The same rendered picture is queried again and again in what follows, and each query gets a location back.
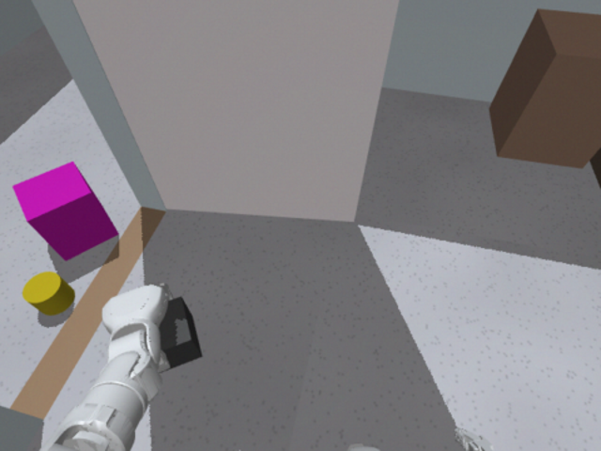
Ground right robot hand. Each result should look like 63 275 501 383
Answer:
455 428 493 451

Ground left robot hand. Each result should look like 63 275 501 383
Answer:
101 283 174 372

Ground left robot arm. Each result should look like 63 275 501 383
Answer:
39 319 162 451

